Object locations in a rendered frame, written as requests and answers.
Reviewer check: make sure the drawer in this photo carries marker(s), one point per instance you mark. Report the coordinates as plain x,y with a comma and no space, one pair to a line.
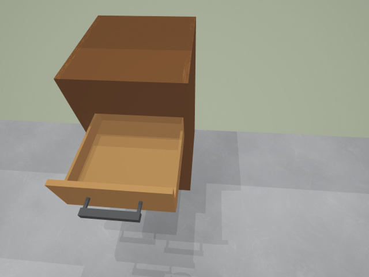
124,159

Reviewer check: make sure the handle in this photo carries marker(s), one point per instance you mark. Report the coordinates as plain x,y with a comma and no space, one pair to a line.
107,214

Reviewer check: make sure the cabinet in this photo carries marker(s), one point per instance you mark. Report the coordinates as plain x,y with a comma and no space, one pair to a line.
135,65

